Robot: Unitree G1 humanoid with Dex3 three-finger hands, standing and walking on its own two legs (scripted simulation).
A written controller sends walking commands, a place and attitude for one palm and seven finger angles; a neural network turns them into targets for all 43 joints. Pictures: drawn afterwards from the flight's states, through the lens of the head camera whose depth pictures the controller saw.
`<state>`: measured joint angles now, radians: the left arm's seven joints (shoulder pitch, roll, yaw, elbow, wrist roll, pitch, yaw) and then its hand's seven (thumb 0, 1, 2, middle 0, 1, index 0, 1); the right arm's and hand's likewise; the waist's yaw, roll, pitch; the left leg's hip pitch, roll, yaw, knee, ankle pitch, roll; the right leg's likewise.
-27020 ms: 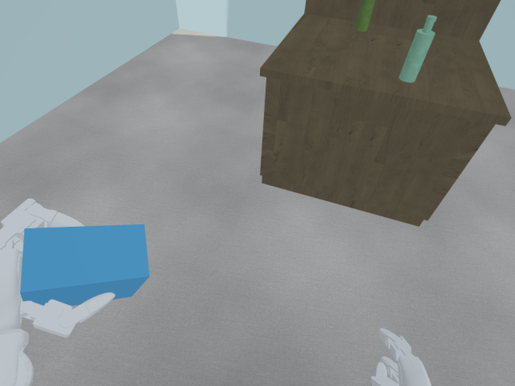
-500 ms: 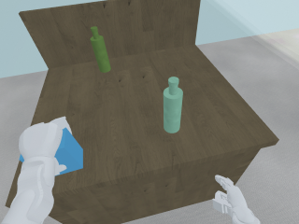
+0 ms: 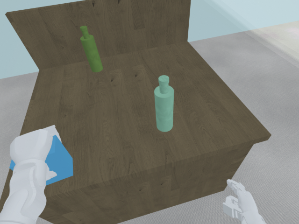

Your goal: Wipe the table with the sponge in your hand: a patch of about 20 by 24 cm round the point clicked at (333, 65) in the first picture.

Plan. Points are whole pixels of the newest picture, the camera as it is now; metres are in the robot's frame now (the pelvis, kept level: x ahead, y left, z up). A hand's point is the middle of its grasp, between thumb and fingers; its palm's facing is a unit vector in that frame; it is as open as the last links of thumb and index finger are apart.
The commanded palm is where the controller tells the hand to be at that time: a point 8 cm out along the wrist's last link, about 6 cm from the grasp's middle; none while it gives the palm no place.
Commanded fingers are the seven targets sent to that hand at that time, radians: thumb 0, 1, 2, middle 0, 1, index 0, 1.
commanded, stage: move the sponge above the wiping area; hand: left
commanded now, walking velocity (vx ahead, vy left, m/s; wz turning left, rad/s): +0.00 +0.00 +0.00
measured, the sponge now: (48, 166) +0.23 +0.33 +0.02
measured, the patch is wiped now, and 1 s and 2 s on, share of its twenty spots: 0.00 0.00 0.00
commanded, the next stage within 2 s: none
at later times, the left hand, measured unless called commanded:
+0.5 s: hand (48, 161) +0.24 +0.32 +0.05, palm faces -0.07 -0.09 -0.99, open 10.5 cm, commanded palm +0.22 +0.30 +0.11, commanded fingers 0.00 0.10 1.30 -1.20 -1.60 -1.20 -1.60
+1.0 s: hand (56, 164) +0.23 +0.30 +0.04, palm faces -0.15 -0.12 -0.98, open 10.4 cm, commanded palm +0.22 +0.30 +0.12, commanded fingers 0.00 0.10 1.30 -1.20 -1.60 -1.20 -1.60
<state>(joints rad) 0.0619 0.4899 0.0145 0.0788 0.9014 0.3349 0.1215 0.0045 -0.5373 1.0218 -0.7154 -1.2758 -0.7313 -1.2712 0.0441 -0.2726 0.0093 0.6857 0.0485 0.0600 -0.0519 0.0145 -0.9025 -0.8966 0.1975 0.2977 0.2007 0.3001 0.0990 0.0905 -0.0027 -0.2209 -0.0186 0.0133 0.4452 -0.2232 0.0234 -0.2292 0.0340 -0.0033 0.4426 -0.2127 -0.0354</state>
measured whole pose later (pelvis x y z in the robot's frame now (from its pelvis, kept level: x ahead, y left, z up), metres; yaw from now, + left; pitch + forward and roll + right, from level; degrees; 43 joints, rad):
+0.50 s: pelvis +0.01 +0.01 +0.00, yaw +1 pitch +1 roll +0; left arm 0.10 0.46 -0.04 0.05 0.90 0.38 0.08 0.00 -0.53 1.02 -0.71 -1.28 -0.73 -1.27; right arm 0.04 -0.27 0.01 0.66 0.05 0.07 -0.04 0.01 -0.90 -0.90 0.20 0.30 0.20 0.30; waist 0.10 0.10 -0.02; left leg -0.23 -0.04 0.01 0.45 -0.23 0.04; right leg -0.24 0.01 0.00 0.45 -0.23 -0.01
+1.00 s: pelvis +0.00 +0.01 +0.00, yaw +1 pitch +0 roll +0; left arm 0.09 0.45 -0.09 0.05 0.91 0.36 0.01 0.00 -0.53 1.02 -0.71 -1.28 -0.73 -1.28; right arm 0.03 -0.28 0.03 0.64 0.04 0.08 -0.04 0.01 -0.90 -0.90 0.20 0.30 0.20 0.30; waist 0.10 0.10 0.00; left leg -0.22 -0.04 0.01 0.44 -0.22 0.04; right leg -0.23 0.02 -0.01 0.45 -0.22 -0.02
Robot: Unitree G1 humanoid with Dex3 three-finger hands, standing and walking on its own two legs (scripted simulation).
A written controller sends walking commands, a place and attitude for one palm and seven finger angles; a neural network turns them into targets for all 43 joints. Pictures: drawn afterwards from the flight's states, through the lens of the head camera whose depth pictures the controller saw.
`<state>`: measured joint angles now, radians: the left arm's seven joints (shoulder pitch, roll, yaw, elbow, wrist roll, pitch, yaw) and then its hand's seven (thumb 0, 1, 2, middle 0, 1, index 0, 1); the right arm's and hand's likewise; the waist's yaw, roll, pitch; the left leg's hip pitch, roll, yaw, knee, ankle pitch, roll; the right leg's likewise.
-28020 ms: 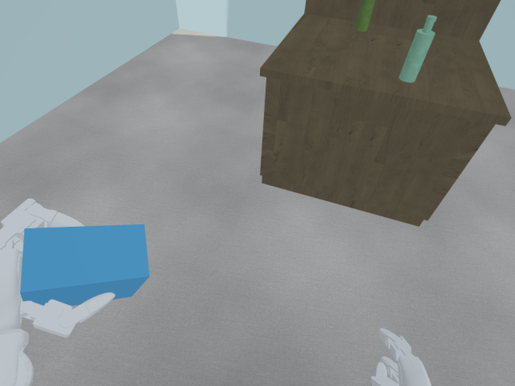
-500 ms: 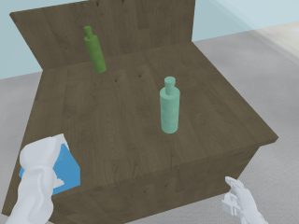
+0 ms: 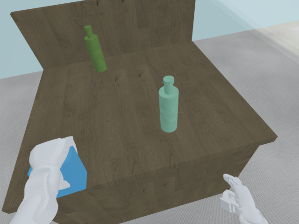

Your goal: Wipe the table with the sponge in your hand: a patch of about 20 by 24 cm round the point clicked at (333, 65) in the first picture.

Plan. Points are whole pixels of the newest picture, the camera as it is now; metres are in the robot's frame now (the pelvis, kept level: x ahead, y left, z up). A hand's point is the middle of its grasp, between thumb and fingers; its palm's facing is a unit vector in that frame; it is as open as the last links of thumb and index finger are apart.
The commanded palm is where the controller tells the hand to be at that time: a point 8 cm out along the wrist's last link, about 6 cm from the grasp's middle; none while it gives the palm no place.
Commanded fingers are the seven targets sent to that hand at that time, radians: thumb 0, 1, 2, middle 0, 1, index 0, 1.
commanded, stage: move the sponge above the wiping area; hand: left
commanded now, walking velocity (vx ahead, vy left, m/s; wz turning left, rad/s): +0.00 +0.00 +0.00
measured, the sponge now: (63, 177) +0.22 +0.30 -0.01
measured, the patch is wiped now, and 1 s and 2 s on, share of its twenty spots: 0.00 0.00 0.00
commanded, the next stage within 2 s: none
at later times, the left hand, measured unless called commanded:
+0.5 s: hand (66, 168) +0.23 +0.27 +0.03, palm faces -0.15 -0.12 -0.98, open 10.4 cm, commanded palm +0.22 +0.29 +0.12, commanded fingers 0.00 0.10 1.30 -1.20 -1.60 -1.20 -1.60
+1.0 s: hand (67, 164) +0.23 +0.27 +0.04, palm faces -0.07 -0.09 -0.99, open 10.4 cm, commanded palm +0.22 +0.29 +0.12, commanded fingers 0.00 0.10 1.30 -1.20 -1.60 -1.20 -1.60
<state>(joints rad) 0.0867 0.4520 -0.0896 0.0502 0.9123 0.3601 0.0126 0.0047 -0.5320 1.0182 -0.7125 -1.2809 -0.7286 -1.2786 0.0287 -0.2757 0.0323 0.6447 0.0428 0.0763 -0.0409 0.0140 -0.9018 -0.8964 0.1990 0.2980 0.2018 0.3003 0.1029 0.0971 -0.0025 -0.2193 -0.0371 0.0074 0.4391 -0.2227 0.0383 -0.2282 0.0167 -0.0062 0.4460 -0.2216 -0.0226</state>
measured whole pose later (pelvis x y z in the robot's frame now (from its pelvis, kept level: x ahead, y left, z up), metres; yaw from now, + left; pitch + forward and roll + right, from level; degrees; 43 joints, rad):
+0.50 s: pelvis +0.00 +0.00 +0.00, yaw +0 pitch +0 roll +0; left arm 0.12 0.46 -0.08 0.04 0.92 0.19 0.03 0.00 -0.53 1.02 -0.71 -1.28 -0.73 -1.28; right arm 0.06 -0.28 0.00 0.66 0.02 0.03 -0.07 0.01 -0.90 -0.90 0.20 0.30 0.20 0.30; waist 0.12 0.09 0.00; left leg -0.22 -0.03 0.01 0.45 -0.23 0.04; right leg -0.22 0.02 0.00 0.44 -0.22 -0.03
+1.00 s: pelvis +0.00 +0.01 +0.00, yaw +0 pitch +0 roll -1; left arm 0.13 0.46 -0.09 -0.02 0.97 0.11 0.08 0.00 -0.52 1.02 -0.71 -1.29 -0.73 -1.29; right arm 0.06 -0.26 0.00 0.66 0.01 0.03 -0.07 0.01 -0.90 -0.90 0.20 0.30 0.20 0.30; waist 0.14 0.07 0.01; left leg -0.22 -0.03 0.01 0.45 -0.23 0.04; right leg -0.21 0.02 0.00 0.43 -0.21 -0.02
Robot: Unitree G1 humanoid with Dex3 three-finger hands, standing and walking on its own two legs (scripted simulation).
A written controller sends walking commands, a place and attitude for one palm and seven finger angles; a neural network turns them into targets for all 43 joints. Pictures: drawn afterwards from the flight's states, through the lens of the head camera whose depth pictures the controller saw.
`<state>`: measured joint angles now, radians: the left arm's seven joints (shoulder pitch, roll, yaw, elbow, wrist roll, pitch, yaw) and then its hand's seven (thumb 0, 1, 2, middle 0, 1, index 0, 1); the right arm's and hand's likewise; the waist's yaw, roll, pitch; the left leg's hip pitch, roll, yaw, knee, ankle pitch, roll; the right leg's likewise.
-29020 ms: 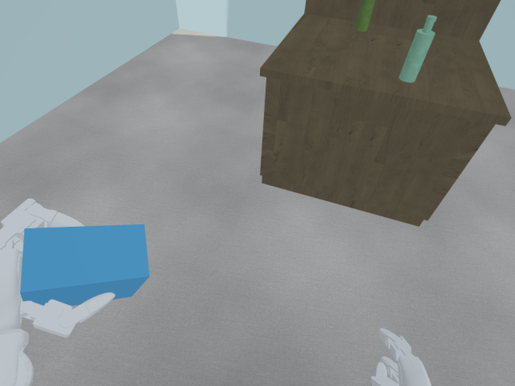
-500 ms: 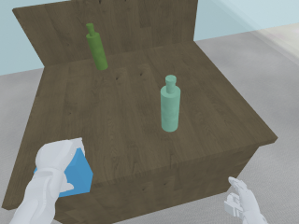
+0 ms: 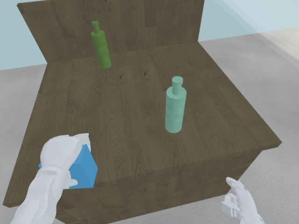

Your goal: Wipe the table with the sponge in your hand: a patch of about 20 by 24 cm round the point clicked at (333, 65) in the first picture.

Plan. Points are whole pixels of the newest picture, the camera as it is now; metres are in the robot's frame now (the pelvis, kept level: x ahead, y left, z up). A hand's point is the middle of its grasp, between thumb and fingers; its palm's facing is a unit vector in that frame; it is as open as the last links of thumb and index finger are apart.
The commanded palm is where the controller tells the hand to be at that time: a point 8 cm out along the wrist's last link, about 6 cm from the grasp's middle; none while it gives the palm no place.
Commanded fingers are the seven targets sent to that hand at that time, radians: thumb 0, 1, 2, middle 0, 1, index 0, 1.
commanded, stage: move the sponge above the wiping area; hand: left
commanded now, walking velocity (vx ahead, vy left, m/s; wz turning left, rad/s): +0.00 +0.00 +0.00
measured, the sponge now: (73, 171) +0.22 +0.27 -0.01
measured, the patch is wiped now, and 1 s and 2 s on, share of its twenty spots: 0.00 0.00 0.00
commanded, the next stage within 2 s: lower the sponge onto the table in 1.10 s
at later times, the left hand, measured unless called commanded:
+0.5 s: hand (72, 152) +0.25 +0.26 +0.06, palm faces +0.04 -0.04 -1.00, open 10.4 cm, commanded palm +0.22 +0.28 +0.12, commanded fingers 0.00 0.10 1.30 -1.20 -1.60 -1.20 -1.60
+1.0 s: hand (64, 140) +0.27 +0.29 +0.08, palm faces +0.13 -0.01 -0.99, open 10.3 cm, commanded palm +0.23 +0.28 +0.12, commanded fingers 0.00 0.10 1.30 -1.20 -1.60 -1.20 -1.60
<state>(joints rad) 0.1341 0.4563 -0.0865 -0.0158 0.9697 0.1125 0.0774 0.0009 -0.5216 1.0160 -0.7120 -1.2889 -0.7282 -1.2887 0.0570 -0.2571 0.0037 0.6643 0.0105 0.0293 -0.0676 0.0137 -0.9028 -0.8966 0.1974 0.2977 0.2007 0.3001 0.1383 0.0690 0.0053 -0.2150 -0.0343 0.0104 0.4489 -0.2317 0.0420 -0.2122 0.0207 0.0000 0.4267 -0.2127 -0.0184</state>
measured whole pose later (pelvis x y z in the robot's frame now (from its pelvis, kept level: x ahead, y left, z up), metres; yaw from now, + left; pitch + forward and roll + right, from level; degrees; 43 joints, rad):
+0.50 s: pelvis +0.00 -0.01 +0.00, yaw +0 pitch +0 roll +0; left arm 0.10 0.45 -0.08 -0.02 0.99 0.14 0.16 0.00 -0.52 1.02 -0.71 -1.29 -0.72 -1.29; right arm 0.05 -0.24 0.00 0.68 0.02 0.04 -0.06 0.01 -0.90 -0.90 0.20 0.30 0.20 0.30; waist 0.14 0.07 0.00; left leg -0.20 -0.02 0.01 0.44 -0.23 0.03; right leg -0.21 0.03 0.01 0.42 -0.21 -0.03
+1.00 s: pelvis +0.00 -0.01 +0.00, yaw -1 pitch +0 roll +0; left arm 0.03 0.47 -0.01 0.06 0.95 0.20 0.21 0.00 -0.51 1.02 -0.71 -1.30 -0.72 -1.30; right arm 0.05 -0.25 0.00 0.71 0.04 0.05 -0.06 0.01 -0.90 -0.90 0.20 0.30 0.20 0.30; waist 0.13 0.08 -0.01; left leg -0.21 -0.02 0.02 0.44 -0.23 0.02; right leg -0.21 0.04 0.01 0.41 -0.21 -0.03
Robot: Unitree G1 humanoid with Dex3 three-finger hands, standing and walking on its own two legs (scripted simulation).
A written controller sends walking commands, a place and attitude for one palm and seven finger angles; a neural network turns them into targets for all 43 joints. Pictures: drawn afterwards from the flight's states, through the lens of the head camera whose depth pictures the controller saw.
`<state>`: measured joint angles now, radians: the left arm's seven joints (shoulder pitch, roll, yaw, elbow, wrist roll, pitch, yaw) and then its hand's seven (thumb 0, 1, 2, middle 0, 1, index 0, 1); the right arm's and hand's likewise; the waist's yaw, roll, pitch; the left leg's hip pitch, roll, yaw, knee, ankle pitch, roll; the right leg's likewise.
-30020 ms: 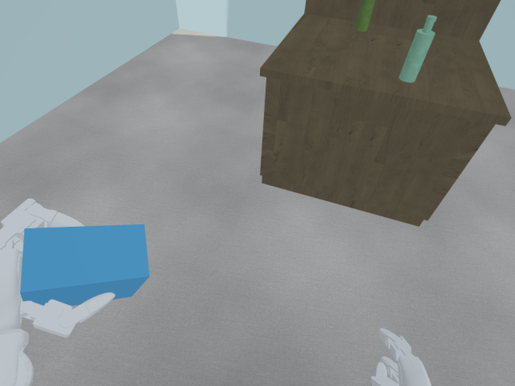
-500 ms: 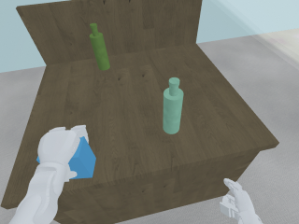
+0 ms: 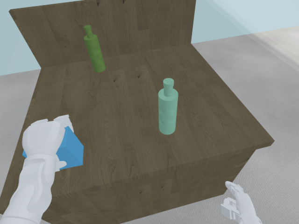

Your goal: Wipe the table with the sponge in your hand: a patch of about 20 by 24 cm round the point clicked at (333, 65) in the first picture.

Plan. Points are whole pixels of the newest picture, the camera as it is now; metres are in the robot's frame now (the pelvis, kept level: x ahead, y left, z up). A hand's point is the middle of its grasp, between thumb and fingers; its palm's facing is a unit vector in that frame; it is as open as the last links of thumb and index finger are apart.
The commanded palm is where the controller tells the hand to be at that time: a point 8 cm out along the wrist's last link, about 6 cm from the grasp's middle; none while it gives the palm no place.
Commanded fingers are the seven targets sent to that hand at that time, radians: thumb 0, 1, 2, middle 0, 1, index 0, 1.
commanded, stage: move the sponge above the wiping area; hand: left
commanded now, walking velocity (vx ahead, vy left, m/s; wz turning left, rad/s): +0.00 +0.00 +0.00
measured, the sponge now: (60, 153) +0.26 +0.32 +0.03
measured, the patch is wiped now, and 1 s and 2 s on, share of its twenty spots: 0.00 0.00 0.20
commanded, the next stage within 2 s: lower the sponge onto the table in 0.10 s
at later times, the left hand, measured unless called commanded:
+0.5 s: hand (48, 149) +0.25 +0.32 +0.07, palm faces +0.10 -0.02 -0.99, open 10.3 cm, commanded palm +0.21 +0.30 +0.12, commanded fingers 0.00 0.10 1.30 -1.20 -1.60 -1.20 -1.60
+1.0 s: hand (52, 161) +0.23 +0.32 +0.04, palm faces -0.03 -0.05 -1.00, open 10.3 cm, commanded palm +0.21 +0.29 +0.09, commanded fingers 0.00 0.10 1.30 -1.20 -1.60 -1.20 -1.60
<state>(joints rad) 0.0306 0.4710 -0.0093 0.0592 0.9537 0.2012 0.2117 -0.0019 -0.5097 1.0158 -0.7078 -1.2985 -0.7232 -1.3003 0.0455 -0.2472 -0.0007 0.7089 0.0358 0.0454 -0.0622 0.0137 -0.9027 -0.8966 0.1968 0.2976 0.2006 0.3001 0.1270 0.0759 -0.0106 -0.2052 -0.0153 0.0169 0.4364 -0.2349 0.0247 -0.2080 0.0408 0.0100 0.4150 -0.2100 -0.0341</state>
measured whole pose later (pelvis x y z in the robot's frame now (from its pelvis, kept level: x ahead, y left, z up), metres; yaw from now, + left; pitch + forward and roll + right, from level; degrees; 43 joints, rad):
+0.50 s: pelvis +0.00 +0.01 +0.00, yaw +1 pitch +0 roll +0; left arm 0.02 0.45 -0.04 0.06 0.94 0.34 0.20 0.00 -0.50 1.02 -0.70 -1.30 -0.72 -1.31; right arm 0.02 -0.23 0.02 0.70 0.05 0.07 -0.04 0.01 -0.90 -0.90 0.20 0.30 0.20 0.30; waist 0.13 0.08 -0.02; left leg -0.21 -0.03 0.01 0.44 -0.23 0.04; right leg -0.21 0.02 0.00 0.42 -0.22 -0.02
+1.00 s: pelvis +0.00 +0.00 +0.00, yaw +1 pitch +1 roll +0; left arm 0.08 0.44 -0.04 0.12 0.94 0.35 0.17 0.00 -0.51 1.02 -0.70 -1.31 -0.71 -1.31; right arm 0.05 -0.26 0.00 0.70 0.05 0.08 -0.04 0.01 -0.90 -0.90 0.20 0.30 0.20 0.30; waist 0.11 0.08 -0.02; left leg -0.23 -0.03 0.01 0.44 -0.23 0.03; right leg -0.23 0.03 0.00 0.43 -0.22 -0.03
